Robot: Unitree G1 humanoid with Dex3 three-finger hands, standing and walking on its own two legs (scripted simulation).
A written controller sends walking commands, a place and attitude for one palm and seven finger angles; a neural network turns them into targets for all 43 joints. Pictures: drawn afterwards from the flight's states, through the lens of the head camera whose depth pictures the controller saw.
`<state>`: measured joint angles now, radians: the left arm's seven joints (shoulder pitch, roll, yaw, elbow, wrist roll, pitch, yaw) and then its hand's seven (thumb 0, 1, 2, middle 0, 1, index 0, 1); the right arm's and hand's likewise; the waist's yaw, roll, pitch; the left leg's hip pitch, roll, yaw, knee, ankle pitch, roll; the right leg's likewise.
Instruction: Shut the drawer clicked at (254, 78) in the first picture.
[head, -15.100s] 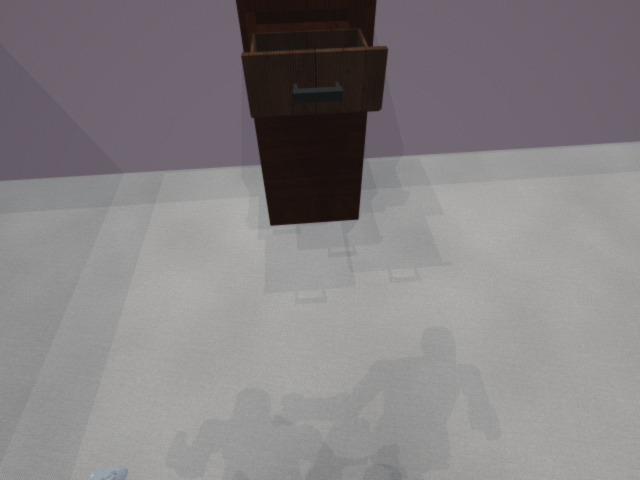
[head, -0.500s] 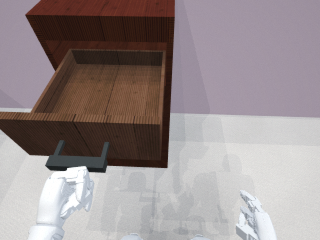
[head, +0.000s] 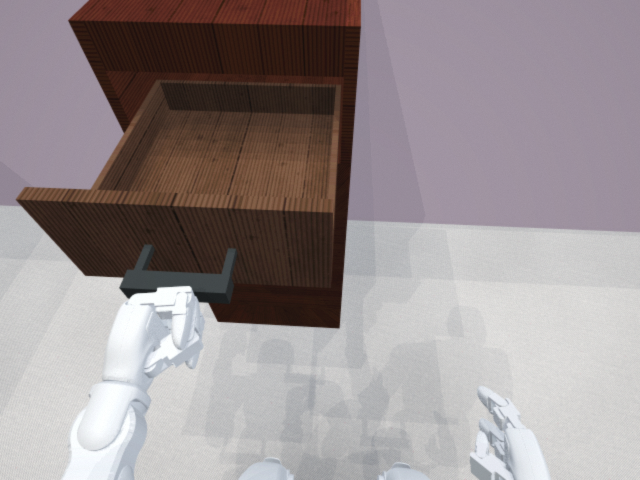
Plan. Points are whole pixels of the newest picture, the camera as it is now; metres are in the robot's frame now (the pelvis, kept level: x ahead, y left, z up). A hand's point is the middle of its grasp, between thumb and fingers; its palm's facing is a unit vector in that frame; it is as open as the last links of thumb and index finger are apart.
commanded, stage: push the drawer shut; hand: left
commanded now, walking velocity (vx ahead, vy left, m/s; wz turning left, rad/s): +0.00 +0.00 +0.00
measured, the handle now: (183, 270) +0.34 +0.19 +0.08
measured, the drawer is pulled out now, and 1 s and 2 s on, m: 0.27 0.13 0.00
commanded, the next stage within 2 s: none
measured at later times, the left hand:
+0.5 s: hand (211, 275) +0.34 +0.16 +0.07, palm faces -0.02 -1.00 -0.05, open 3.0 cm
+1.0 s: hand (227, 237) +0.40 +0.15 +0.07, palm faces -0.01 -1.00 -0.06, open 3.1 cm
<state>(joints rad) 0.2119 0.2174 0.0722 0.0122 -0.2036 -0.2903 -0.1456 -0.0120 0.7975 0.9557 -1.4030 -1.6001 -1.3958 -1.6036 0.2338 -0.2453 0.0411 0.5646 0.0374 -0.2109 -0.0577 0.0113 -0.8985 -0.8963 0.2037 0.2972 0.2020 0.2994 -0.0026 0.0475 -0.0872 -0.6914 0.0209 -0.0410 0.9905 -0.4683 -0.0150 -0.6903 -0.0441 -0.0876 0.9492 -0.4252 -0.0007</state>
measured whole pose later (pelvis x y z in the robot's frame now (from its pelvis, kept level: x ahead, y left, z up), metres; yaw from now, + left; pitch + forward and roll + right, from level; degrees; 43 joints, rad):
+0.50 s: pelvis +0.00 +0.01 +0.01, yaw -1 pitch +10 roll -1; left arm -0.14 0.22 0.12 0.35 -0.19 -0.30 -0.11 -0.01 0.79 0.94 -1.40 -1.60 -1.40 -1.60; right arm 0.25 -0.25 0.03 0.62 0.04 -0.16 -0.05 0.01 -0.90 -0.90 0.20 0.30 0.20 0.30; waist -0.03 0.03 -0.07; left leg -0.67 0.02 -0.01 0.92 -0.43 -0.01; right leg -0.68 -0.04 -0.06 0.89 -0.39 0.01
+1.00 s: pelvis +0.01 +0.00 +0.01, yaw -1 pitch +12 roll +0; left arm -0.39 0.24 0.18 0.64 -0.16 -0.36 -0.12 0.00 0.85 0.97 -1.40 -1.60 -1.40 -1.60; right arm 0.27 -0.25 0.02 0.65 0.03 -0.09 -0.03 0.01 -0.90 -0.90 0.20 0.30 0.20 0.30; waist -0.04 0.03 -0.07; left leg -0.68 0.03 -0.01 0.91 -0.43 -0.02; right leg -0.70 -0.03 -0.06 0.89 -0.39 0.00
